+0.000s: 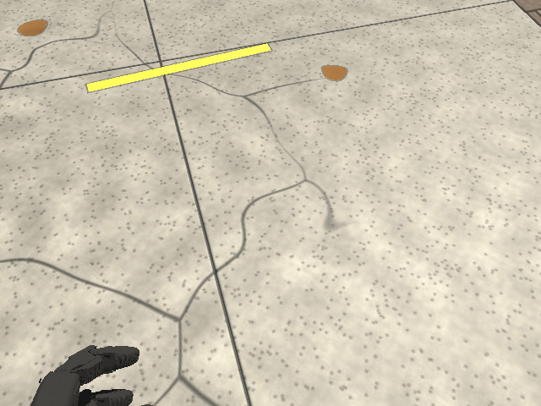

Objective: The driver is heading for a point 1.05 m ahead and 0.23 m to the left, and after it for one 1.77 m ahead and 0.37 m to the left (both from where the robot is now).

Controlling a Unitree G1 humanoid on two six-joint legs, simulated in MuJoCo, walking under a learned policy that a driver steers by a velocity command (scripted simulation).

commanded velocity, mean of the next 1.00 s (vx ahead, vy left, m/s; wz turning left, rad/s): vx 0.50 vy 0.00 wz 0.37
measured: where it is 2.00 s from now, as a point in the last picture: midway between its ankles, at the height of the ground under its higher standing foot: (150, 197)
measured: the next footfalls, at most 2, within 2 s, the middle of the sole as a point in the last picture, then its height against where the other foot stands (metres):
left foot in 0.54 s outside the picture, level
right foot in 1.04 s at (238, 276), level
